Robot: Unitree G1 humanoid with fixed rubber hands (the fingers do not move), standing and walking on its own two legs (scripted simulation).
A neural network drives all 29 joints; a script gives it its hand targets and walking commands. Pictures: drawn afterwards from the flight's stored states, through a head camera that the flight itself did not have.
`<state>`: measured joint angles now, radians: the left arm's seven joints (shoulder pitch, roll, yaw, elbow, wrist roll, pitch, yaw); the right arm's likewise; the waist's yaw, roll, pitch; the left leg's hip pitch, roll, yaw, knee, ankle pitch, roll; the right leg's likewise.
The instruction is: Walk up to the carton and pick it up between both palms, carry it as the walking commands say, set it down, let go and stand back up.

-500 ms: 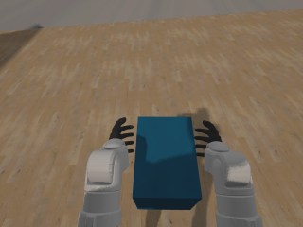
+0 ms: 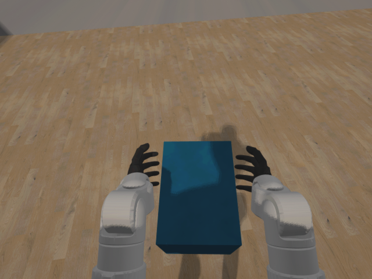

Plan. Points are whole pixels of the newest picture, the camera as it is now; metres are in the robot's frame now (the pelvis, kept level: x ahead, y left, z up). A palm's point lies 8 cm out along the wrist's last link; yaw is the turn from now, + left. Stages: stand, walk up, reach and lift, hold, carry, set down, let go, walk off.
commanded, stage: carry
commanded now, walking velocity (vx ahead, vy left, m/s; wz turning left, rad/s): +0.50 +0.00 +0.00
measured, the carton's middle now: (197, 199) +0.31 +0.00 +0.00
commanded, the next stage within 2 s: none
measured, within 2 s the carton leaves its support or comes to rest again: neither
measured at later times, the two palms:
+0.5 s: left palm (141, 91) +0.63 +0.16 +0.09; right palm (219, 91) +0.62 -0.08 +0.08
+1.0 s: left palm (149, 43) +0.94 +0.17 +0.10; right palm (209, 42) +0.95 -0.07 +0.09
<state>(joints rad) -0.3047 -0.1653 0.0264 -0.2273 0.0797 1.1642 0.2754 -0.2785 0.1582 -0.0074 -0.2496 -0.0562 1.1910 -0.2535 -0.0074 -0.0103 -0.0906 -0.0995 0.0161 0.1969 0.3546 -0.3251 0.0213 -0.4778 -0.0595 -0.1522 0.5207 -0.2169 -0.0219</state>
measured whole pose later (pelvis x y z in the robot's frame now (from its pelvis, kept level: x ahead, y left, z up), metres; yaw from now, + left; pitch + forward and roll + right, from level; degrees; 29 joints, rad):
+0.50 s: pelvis +0.34 +0.04 -0.02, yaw +0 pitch +3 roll +2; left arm -0.31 -0.17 0.04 -0.22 0.08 1.19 0.27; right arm -0.29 0.16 -0.02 -0.22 -0.05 1.20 -0.26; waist -0.01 -0.04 -0.09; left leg -0.47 0.04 0.21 0.58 -0.13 0.07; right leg -0.10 -0.13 -0.10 0.79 -0.47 0.02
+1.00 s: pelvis +0.67 +0.03 +0.00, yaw +4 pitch +5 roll +1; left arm -0.28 -0.16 0.01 -0.19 0.07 1.20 0.27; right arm -0.22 0.14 -0.01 -0.26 -0.04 1.23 -0.25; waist 0.02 0.00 -0.12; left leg -0.39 0.05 0.05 1.07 -0.37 -0.01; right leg -0.27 -0.02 -0.22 0.40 -0.22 -0.07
